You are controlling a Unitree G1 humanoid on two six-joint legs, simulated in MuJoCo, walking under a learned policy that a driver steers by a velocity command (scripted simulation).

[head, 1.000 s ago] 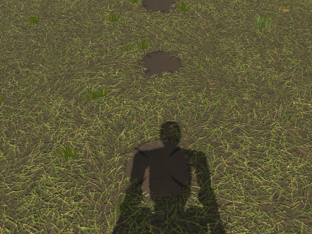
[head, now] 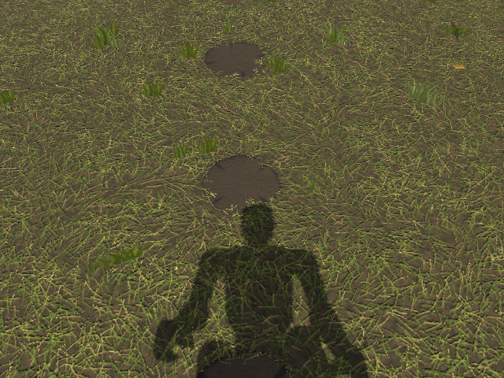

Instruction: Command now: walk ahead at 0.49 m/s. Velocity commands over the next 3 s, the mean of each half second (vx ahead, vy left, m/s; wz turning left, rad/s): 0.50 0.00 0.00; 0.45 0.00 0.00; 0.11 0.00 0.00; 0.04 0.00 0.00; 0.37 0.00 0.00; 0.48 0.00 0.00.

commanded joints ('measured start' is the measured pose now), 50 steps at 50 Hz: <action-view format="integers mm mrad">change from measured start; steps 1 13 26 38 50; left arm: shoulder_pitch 34 -196 83 245 145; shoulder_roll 46 77 109 139 94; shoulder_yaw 14 15 32 42 37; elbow -43 -138 -11 81 40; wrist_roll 13 -9 18 -3 2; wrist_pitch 4 -29 -32 6 12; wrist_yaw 7 -49 -42 -6 10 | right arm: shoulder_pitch -38 97 -47 -414 -159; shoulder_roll -130 -188 -91 -73 -98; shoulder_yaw -20 -40 -29 -18 -30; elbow -53 -3 -98 -221 -123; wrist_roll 1 26 15 26 -6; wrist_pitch -18 32 31 7 0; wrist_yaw -20 -42 -43 -1 -3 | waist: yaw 46 3 9 99 48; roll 77 113 -14 -23 85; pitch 55 49 1 97 -108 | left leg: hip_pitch -103 201 -515 -553 36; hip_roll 278 349 241 182 351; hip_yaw -207 -186 -120 -76 -247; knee -205 -20 759 259 21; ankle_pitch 82 213 -14 164 659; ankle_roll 170 87 -60 -41 147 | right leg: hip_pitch -26 120 511 728 143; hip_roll -42 67 -94 -129 29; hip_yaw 1 -68 95 15 17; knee -137 -645 -1011 -979 49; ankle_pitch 158 116 306 271 -205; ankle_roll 27 -25 -194 -147 41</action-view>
